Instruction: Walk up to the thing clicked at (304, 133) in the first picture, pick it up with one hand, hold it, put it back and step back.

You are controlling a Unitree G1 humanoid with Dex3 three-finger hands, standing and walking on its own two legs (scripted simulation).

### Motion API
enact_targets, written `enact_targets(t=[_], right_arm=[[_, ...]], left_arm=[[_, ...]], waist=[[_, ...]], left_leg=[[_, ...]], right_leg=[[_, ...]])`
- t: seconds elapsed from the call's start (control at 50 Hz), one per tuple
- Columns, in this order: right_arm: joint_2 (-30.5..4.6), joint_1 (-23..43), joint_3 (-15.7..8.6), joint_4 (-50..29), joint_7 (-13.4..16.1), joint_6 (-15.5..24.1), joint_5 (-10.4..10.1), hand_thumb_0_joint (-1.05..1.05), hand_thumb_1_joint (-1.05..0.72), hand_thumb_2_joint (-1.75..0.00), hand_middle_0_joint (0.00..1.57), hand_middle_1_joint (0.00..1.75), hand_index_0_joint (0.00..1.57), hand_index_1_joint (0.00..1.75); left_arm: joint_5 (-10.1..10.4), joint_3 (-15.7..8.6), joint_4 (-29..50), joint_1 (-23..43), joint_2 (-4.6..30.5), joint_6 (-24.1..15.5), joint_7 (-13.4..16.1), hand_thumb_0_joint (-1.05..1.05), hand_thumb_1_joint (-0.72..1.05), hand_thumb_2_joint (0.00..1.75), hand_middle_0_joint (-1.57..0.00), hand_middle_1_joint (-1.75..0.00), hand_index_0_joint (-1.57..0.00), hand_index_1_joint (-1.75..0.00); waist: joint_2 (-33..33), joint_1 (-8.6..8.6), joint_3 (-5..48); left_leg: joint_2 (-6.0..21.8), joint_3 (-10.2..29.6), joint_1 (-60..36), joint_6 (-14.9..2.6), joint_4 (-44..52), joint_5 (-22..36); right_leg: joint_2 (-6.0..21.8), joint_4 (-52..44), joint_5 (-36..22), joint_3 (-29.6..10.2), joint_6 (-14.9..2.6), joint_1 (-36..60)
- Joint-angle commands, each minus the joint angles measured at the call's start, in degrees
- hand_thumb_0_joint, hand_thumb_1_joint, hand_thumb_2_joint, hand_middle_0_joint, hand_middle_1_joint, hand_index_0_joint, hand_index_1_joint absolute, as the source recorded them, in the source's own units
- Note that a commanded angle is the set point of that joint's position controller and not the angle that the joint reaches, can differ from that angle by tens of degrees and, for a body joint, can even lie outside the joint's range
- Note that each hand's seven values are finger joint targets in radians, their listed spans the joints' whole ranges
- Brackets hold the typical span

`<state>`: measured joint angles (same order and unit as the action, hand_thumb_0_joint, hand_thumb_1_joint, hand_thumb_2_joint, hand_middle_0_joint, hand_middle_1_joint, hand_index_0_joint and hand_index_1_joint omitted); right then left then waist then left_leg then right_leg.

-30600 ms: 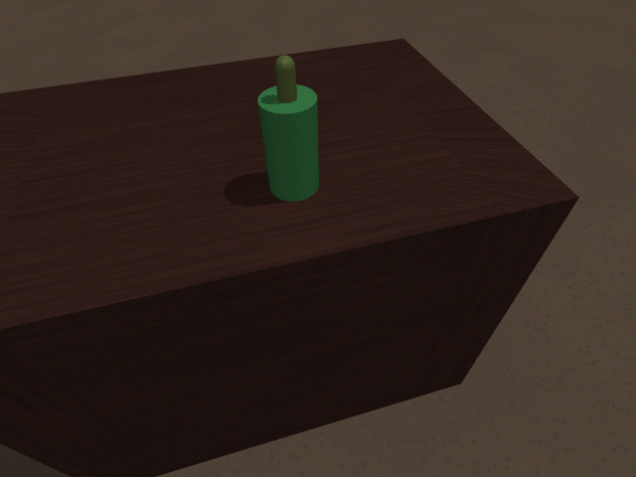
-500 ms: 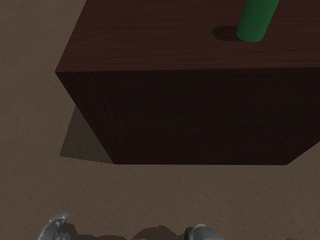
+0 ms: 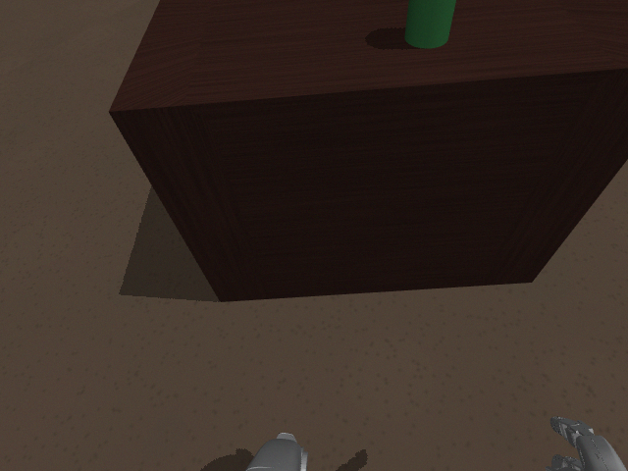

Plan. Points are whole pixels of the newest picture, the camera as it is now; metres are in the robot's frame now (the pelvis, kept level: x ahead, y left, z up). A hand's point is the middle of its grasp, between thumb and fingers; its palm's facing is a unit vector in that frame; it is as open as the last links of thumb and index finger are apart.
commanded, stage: step back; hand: right
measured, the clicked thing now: out of the picture +0.92 -0.19 +0.16
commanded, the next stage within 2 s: stand in 1.78 s
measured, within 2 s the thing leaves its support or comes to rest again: neither
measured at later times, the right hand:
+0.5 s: hand out of the picture -0.05 -0.26 -0.13, palm faces -0.10 +0.91 -0.41, open 7.4 cm
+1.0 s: hand out of the picture -0.18 -0.28 -0.16, palm faces -0.13 +0.93 -0.34, open 7.4 cm
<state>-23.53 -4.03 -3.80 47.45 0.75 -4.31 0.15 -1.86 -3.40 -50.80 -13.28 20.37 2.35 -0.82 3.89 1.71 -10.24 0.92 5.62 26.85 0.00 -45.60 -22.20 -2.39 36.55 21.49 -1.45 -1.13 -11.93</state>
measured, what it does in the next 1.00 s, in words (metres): walks backwards: left foot, then right foot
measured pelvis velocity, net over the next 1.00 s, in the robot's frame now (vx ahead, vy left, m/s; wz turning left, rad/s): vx -0.25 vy -0.02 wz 0.09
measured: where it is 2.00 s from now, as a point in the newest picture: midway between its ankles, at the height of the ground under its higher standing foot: outside the picture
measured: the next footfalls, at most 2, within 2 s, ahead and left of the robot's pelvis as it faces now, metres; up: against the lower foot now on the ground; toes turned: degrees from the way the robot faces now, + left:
left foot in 0.30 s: -0.08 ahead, +0.11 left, +0.00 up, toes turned +2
right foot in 0.64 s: -0.21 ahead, -0.14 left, +0.00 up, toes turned +2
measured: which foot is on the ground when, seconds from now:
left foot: up 0.00-0.28, down 0.30-0.68, up 0.70-0.96, down 0.98-1.00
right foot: down 0.00-0.32, up 0.34-0.62, down 0.64-1.00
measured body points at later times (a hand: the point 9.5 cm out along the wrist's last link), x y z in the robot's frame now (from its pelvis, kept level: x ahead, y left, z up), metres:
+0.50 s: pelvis -0.16 -0.01 +0.01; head -0.11 +0.02 +0.46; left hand -0.06 +0.31 -0.11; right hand -0.04 -0.31 -0.10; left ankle -0.12 +0.11 -0.72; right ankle -0.18 -0.14 -0.64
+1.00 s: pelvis -0.25 -0.02 +0.01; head -0.22 -0.03 +0.45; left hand -0.22 +0.32 -0.10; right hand -0.17 -0.32 -0.13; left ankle -0.25 +0.12 -0.72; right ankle -0.25 -0.14 -0.72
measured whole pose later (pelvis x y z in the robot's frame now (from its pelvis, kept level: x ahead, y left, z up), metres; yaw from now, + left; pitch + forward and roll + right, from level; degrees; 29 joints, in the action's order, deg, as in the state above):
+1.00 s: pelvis -0.25 -0.02 +0.01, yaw +5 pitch -3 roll +1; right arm -21.4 -13.3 -3.4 57.2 -1.0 -1.7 1.8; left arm -2.1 -4.0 -52.8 -12.5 22.8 -0.6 -0.4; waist 0.5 1.7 -6.0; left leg -1.2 1.9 12.6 0.5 -32.0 -17.9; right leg 3.3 36.3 20.7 2.3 -0.1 -13.0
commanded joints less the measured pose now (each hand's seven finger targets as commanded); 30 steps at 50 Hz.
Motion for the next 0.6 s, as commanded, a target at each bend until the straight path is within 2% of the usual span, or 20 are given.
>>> enact_targets(t=[0.0, 0.02, 0.04, 0.08, 0.14, 0.18, 0.22, 0.26, 0.28, 0.3, 0.32, 0.34, 0.36, 0.4, 0.42, 0.5, 0.52, 0.54, 0.56, 0.58], right_arm=[[-12.36, -2.62, -3.02, -3.24, 0.69, 1.20, -0.34, 0.00, -0.90, -0.90, 0.20, 0.30, 0.20, 0.30], [-10.54, -5.42, -2.49, -2.04, 0.76, 1.42, -0.66, 0.00, -0.90, -0.90, 0.20, 0.30, 0.20, 0.30], [-9.25, -5.70, -1.87, -1.98, 1.01, 1.78, -0.56, 0.00, -0.90, -0.90, 0.20, 0.30, 0.20, 0.30], [-8.98, -4.10, -1.23, -2.75, 1.26, 2.31, 0.01, 0.00, -0.90, -0.90, 0.20, 0.30, 0.20, 0.30], [-7.22, -2.83, -0.62, -3.70, 1.40, 2.92, 0.58, 0.00, -0.90, -0.90, 0.20, 0.30, 0.20, 0.30], [-7.61, -3.83, -1.09, -3.84, 1.34, 3.05, 0.91, 0.00, -0.90, -0.90, 0.20, 0.30, 0.20, 0.30], [-8.51, -9.13, -1.80, -2.04, 1.11, 2.96, 1.14, 0.00, -0.90, -0.90, 0.20, 0.30, 0.20, 0.30], [-8.82, -13.03, -2.56, 0.26, 0.86, 2.96, 1.33, 0.00, -0.90, -0.90, 0.20, 0.30, 0.20, 0.30], [-10.57, -11.96, -3.18, 0.07, 0.91, 2.92, 1.79, 0.00, -0.90, -0.90, 0.20, 0.30, 0.20, 0.30], [-15.13, -10.32, -4.14, -0.88, 0.72, 2.70, 2.74, 0.00, -0.90, -0.90, 0.20, 0.30, 0.20, 0.30], [-19.29, -6.44, -4.27, -2.05, -0.05, 2.43, 2.18, 0.00, -0.90, -0.90, 0.20, 0.30, 0.20, 0.30], [-20.28, -3.42, -4.50, -3.02, 0.07, 2.77, 2.35, 0.00, -0.90, -0.90, 0.20, 0.30, 0.20, 0.30], [-17.22, -1.21, -3.90, -2.98, 0.30, 2.88, 2.55, 0.00, -0.90, -0.90, 0.20, 0.30, 0.20, 0.30], [-11.63, 1.03, -2.10, -4.29, 0.37, 2.81, 2.96, 0.00, -0.90, -0.90, 0.20, 0.30, 0.20, 0.30], [-11.00, 0.91, -1.92, -4.16, 0.35, 2.75, 2.61, 0.00, -0.90, -0.90, 0.20, 0.30, 0.20, 0.30], [-10.11, -2.13, -2.23, -3.17, -0.32, 2.23, 1.95, 0.00, -0.90, -0.90, 0.20, 0.30, 0.20, 0.30], [-10.56, -3.55, -2.49, -3.02, -0.46, 2.23, 2.06, 0.00, -0.90, -0.90, 0.20, 0.30, 0.20, 0.30], [-11.09, -3.59, -2.60, -2.73, -0.59, 2.06, 1.90, 0.00, -0.90, -0.90, 0.20, 0.30, 0.20, 0.30], [-11.77, -4.25, -2.79, -2.25, -0.78, 1.65, 2.08, 0.00, -0.90, -0.90, 0.20, 0.30, 0.20, 0.30], [-12.46, -3.83, -2.90, -1.74, -0.89, 1.16, 1.92, 0.00, -0.90, -0.90, 0.20, 0.30, 0.20, 0.30]], left_arm=[[-0.36, -4.94, 8.79, 7.86, 18.33, -1.97, 1.96, 0.00, 0.90, 0.90, -0.20, -0.30, -0.20, -0.30], [-0.27, -4.65, 8.66, 10.56, 15.56, -1.95, 2.13, 0.00, 0.90, 0.90, -0.20, -0.30, -0.20, -0.30], [-0.32, -4.82, 8.57, 9.44, 14.82, -1.83, 2.14, 0.00, 0.90, 0.90, -0.20, -0.30, -0.20, -0.30], [-0.74, -4.48, 8.45, 3.49, 14.54, -1.85, 2.51, 0.00, 0.90, 0.90, -0.20, -0.30, -0.20, -0.30], [-0.59, -4.69, 7.85, -0.99, 13.97, -1.16, 3.28, 0.00, 0.90, 0.90, -0.20, -0.30, -0.20, -0.30], [-0.38, -4.85, 8.68, -0.78, 14.96, -0.78, 3.62, 0.00, 0.90, 0.90, -0.20, -0.30, -0.20, -0.30], [0.26, -4.75, 10.08, 3.16, 15.59, -0.38, 3.63, 0.00, 0.90, 0.90, -0.20, -0.30, -0.20, -0.30], [0.96, -4.10, 10.89, 6.20, 15.50, 0.23, 3.21, 0.00, 0.90, 0.90, -0.20, -0.30, -0.20, -0.30], [1.02, -3.29, 11.37, 5.88, 13.66, 0.42, 2.95, 0.00, 0.90, 0.90, -0.20, -0.30, -0.20, -0.30], [1.37, -2.78, 11.44, 4.63, 11.99, 0.45, 2.79, 0.00, 0.90, 0.90, -0.20, -0.30, -0.20, -0.30], [1.76, -3.44, 11.28, 8.00, 12.96, 0.55, 3.49, 0.00, 0.90, 0.90, -0.20, -0.30, -0.20, -0.30], [1.07, -4.13, 10.42, 8.21, 14.55, 0.67, 3.82, 0.00, 0.90, 0.90, -0.20, -0.30, -0.20, -0.30], [1.10, -3.98, 9.30, 7.28, 14.94, 0.69, 3.45, 0.00, 0.90, 0.90, -0.20, -0.30, -0.20, -0.30], [1.87, -4.17, 7.33, 4.09, 13.54, 0.64, 2.89, 0.00, 0.90, 0.90, -0.20, -0.30, -0.20, -0.30], [1.79, -4.06, 6.63, 2.21, 13.61, 0.50, 2.83, 0.00, 0.90, 0.90, -0.20, -0.30, -0.20, -0.30], [1.20, -2.82, 5.83, 1.79, 11.50, -1.39, 2.60, 0.00, 0.90, 0.90, -0.20, -0.30, -0.20, -0.30], [1.17, -2.54, 5.53, 2.02, 11.46, -1.98, 2.44, 0.00, 0.90, 0.90, -0.20, -0.30, -0.20, -0.30], [1.19, -2.47, 4.91, 1.01, 11.47, -2.60, 2.42, 0.00, 0.90, 0.90, -0.20, -0.30, -0.20, -0.30], [1.18, -2.58, 3.99, 0.69, 11.64, -3.18, 2.50, 0.00, 0.90, 0.90, -0.20, -0.30, -0.20, -0.30], [0.80, -2.62, 2.17, -1.22, 10.77, -3.62, 2.57, 0.00, 0.90, 0.90, -0.20, -0.30, -0.20, -0.30]], waist=[[-11.62, -1.84, 4.42], [-10.97, -4.24, 5.15], [-12.24, -3.56, 6.68], [-11.79, 0.28, 8.78], [-14.65, 3.16, 11.55], [-16.17, 3.01, 13.28], [-17.29, 0.39, 15.98], [-13.78, -2.16, 17.47], [-9.70, -1.66, 16.83], [2.81, -1.03, 16.50], [10.57, -2.95, 13.85], [10.61, -3.22, 10.97], [6.42, -1.73, 9.05], [2.36, 0.79, 8.27], [2.70, 1.27, 8.00], [6.85, -1.63, 10.22], [7.72, -2.90, 12.28], [8.76, -2.97, 14.48], [8.15, -3.74, 16.04], [8.65, -2.53, 16.34]], left_leg=[[-6.96, 6.66, -3.25, -0.38, -23.65, -7.58], [-8.17, 5.21, -1.24, -0.30, -23.53, -5.44], [-8.54, 3.72, -0.67, 0.04, -23.00, -4.61], [-8.08, 2.00, 1.75, 0.98, -19.09, -5.19], [-5.70, -0.26, 5.51, 1.75, -8.78, -8.73], [-3.32, -1.17, 1.70, 1.41, -0.86, -9.48], [-1.62, -2.40, -5.28, 0.19, 9.12, -5.43], [-2.72, -5.77, -14.45, -0.86, 22.72, 8.34], [0.70, -0.12, -18.01, -2.35, 24.60, 14.83], [11.65, 14.41, -21.82, -6.81, 24.29, 25.43], [20.03, 21.83, -12.42, -15.43, 27.21, 25.43], [23.49, 26.19, -3.65, -18.91, 28.90, 22.63], [20.51, 19.33, -3.09, -17.51, 27.74, 20.87], [12.13, 7.79, -8.85, -12.80, 24.27, 28.85], [10.91, 6.02, -10.60, -11.63, 23.66, 29.10], [10.65, 5.00, -20.86, -12.93, 21.82, 21.64], [10.74, 5.22, -23.90, -12.77, 21.04, 18.67], [11.18, 5.55, -26.08, -12.35, 19.75, 16.27], [10.35, 5.09, -26.43, -11.73, 18.21, 14.53], [10.41, 4.47, -23.50, -10.84, 16.55, 14.25]], right_leg=[[19.63, -17.57, -17.92, -17.64, -12.02, -14.46], [15.43, -14.19, -24.19, -10.29, -9.33, -9.97], [12.95, -12.61, -26.21, -7.38, -7.61, -7.28], [12.39, -9.57, -31.84, -7.60, -8.11, 0.37], [14.95, -6.44, -39.66, -9.34, -9.94, 13.15], [17.90, -5.37, -40.70, -12.15, -10.90, 13.69], [18.54, -3.64, -39.03, -12.81, -10.10, 11.78], [16.18, 0.29, -32.32, -9.99, -7.25, 5.98], [13.72, 2.45, -24.82, -9.30, -4.64, -0.57], [5.86, 12.03, -9.31, -4.05, -1.45, -11.45], [-1.40, 22.79, 15.06, -0.80, 0.14, -12.10], [-0.79, 31.92, 17.65, -6.75, 0.49, -8.51], [-0.66, 32.84, 14.62, -8.01, 0.19, -8.42], [-3.12, 36.52, 8.99, -8.93, -0.06, -12.72], [-3.68, 36.49, 7.48, -7.79, 0.32, -14.12], [-0.15, 15.58, 8.12, -2.82, 2.84, -12.56], [0.94, 8.35, 8.03, -1.54, 2.85, -11.36], [1.96, 1.53, 7.26, -0.84, 2.65, -9.45], [1.28, -4.34, 7.20, 0.99, 2.41, -6.82], [1.33, -12.50, 1.87, 1.91, 1.53, -1.88]])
